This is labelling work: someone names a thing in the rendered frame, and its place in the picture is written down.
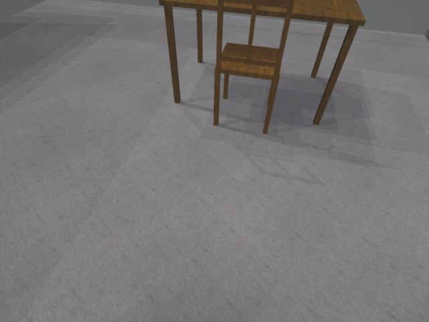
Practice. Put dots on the table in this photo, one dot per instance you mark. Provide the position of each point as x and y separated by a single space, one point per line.
331 11

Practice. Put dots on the chair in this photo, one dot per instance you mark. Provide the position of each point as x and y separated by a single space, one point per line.
247 60

